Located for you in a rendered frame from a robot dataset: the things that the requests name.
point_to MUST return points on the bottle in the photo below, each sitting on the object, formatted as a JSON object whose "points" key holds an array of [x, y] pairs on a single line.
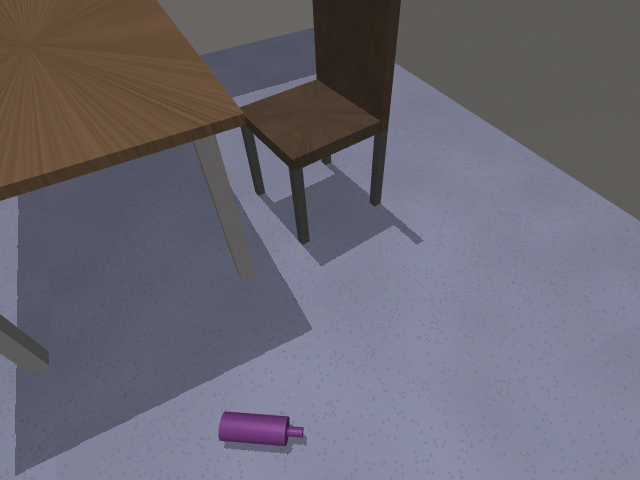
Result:
{"points": [[257, 428]]}

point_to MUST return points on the chair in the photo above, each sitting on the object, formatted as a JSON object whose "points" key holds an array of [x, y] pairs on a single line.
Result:
{"points": [[355, 48]]}

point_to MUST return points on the table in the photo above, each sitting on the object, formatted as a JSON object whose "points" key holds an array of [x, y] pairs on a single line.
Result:
{"points": [[89, 84]]}

